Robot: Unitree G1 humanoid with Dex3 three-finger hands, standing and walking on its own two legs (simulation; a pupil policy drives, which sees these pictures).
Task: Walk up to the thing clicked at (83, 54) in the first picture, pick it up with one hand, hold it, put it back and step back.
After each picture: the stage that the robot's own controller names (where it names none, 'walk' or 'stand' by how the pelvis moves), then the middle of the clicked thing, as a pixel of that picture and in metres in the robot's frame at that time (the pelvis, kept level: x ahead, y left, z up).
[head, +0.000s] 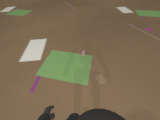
stand; (83, 53) +1.29 +0.19 -0.72
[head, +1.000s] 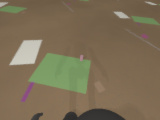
walk; (81, 57) +1.17 +0.14 -0.71
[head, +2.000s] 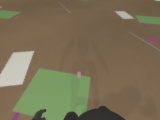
walk; (79, 74) +0.74 +0.16 -0.71
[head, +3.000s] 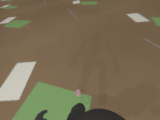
walk; (78, 93) +0.45 +0.22 -0.70
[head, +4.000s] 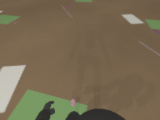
stand; (73, 102) +0.30 +0.20 -0.71
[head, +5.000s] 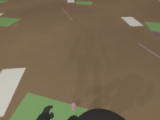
stand; (73, 106) +0.27 +0.19 -0.72
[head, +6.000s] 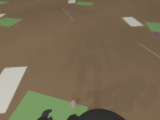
stand; (73, 104) +0.31 +0.21 -0.73
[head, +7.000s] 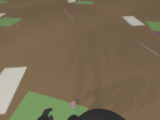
stand; (73, 104) +0.29 +0.21 -0.73
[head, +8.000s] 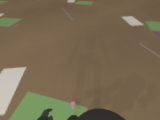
go down; (73, 105) +0.29 +0.21 -0.73
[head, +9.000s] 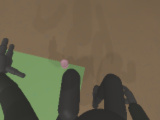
go down; (64, 64) +0.38 +0.22 -0.33
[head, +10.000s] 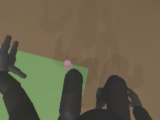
approach; (67, 64) +0.38 +0.22 -0.31
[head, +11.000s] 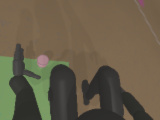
close in; (42, 61) +0.36 +0.25 -0.22
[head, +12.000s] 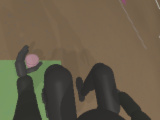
close; (32, 61) +0.37 +0.26 -0.22
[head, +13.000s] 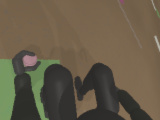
lift; (30, 61) +0.36 +0.27 -0.22
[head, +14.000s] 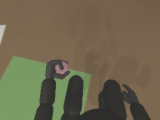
lift; (62, 70) +0.31 +0.21 -0.03
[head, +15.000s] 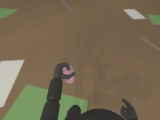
hold; (68, 74) +0.32 +0.17 +0.02
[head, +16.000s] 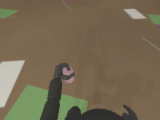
hold; (68, 74) +0.32 +0.17 +0.01
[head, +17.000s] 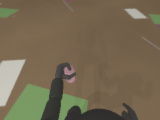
hold; (69, 74) +0.33 +0.17 +0.00
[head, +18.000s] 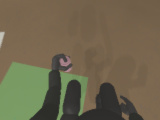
crouch; (66, 64) +0.38 +0.19 -0.07
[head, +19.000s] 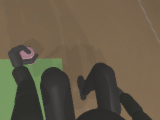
lower; (28, 56) +0.40 +0.28 -0.22
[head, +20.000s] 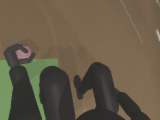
lower; (24, 55) +0.40 +0.28 -0.22
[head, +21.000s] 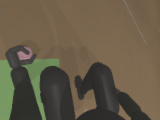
lower; (25, 56) +0.40 +0.28 -0.22
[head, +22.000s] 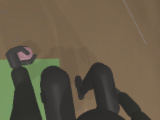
lower; (26, 56) +0.39 +0.29 -0.22
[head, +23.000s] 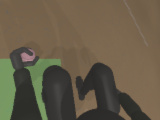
loosen; (28, 58) +0.38 +0.28 -0.22
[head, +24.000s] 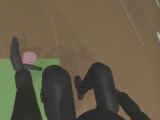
withdraw; (29, 59) +0.38 +0.27 -0.22
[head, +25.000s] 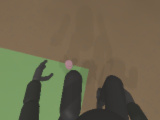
walk; (68, 65) +0.40 +0.22 -0.32
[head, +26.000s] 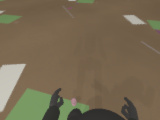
stand; (73, 102) +0.32 +0.18 -0.66
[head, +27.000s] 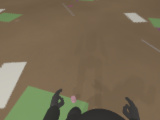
stand; (73, 99) +0.34 +0.20 -0.67
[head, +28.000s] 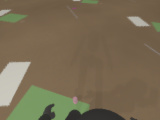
stand; (75, 100) +0.34 +0.18 -0.70
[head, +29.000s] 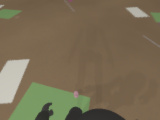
walk; (76, 94) +0.36 +0.18 -0.71
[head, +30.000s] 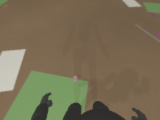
walk; (75, 78) +0.52 +0.19 -0.71
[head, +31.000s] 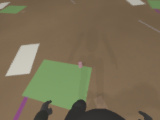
walk; (80, 65) +0.82 +0.25 -0.70
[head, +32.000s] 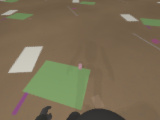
stand; (80, 66) +0.98 +0.21 -0.71
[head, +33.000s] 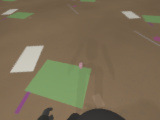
stand; (80, 65) +0.97 +0.21 -0.72
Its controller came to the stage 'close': yes
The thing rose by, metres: 0.72
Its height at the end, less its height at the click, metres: +0.00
